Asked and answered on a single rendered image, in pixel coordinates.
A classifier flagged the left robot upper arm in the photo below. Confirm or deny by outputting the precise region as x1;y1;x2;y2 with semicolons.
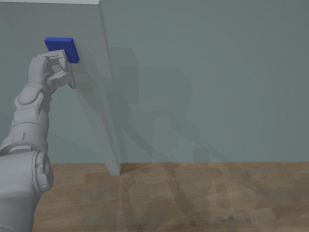
0;150;54;232

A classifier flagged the left robot forearm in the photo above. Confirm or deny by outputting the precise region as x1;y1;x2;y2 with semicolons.
0;83;52;157

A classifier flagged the panel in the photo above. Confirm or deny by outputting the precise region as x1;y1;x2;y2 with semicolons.
0;0;121;176

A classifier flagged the robot left hand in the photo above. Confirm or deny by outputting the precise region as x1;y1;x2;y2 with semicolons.
27;49;76;96

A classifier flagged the button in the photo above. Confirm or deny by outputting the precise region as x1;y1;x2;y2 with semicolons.
44;37;80;64

